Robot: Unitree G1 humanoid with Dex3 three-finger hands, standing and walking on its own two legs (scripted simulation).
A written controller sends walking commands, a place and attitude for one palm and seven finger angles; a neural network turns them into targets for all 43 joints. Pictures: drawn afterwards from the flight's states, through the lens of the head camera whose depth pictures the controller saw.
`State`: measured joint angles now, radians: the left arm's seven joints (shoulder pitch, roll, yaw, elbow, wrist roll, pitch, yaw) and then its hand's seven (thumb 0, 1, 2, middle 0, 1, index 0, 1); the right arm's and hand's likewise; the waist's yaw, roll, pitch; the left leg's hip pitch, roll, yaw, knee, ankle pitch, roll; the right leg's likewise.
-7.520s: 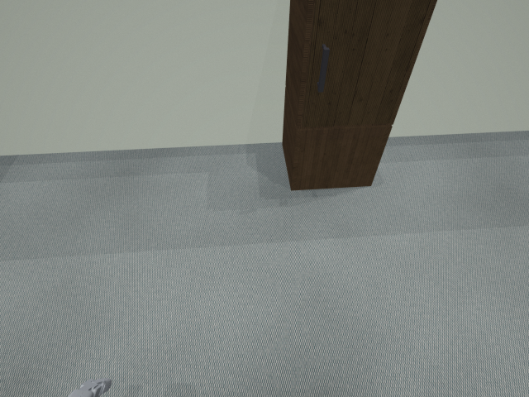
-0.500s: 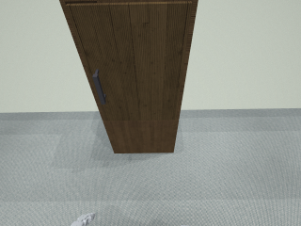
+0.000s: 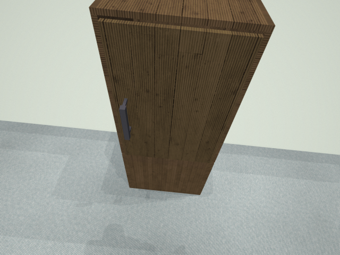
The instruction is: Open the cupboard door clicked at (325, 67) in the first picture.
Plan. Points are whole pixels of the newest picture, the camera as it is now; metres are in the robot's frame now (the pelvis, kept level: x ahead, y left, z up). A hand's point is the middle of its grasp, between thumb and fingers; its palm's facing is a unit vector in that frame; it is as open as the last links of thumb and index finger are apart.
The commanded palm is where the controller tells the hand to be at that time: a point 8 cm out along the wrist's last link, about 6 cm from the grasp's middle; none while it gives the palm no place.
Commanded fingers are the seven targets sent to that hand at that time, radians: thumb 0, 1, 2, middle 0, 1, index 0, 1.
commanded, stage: come to a stop and stand still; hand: left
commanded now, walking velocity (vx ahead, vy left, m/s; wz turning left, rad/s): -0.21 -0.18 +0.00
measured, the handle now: (126, 120) +0.53 +0.22 -0.07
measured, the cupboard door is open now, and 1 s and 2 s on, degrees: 0 0 0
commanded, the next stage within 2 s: look again from close up in 1.22 s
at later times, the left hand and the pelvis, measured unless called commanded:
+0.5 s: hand out of the picture -0.01 +0.10 -0.14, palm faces +0.05 -0.96 -0.26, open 7.3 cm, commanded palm none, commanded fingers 0.00 0.90 0.90 -0.20 -0.30 -0.20 -0.30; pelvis -0.04 -0.08 +0.01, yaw -1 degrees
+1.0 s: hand out of the picture -0.05 +0.14 -0.17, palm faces +0.11 -0.98 -0.18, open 7.4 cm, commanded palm none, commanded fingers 0.00 0.90 0.90 -0.20 -0.30 -0.20 -0.30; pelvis -0.04 -0.03 +0.00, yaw +1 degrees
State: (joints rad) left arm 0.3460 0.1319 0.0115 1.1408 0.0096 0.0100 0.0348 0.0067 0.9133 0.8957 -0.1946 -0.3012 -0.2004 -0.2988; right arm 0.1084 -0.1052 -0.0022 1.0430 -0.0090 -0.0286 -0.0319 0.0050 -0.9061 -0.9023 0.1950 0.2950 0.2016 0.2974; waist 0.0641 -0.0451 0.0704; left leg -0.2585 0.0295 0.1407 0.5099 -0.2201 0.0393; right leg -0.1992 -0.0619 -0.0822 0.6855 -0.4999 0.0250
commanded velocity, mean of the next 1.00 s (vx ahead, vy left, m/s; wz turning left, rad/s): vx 0.02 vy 0.05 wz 0.00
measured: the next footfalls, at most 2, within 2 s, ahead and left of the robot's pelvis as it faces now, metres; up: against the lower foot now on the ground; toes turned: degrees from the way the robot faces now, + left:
right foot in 0.32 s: +0.01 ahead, -0.17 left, +0.00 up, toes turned -1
left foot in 0.82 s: -0.02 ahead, +0.09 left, +0.00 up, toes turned +4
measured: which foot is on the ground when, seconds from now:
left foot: down 0.00-0.32, up 0.34-0.80, down 0.82-1.00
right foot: up 0.00-0.30, down 0.32-1.00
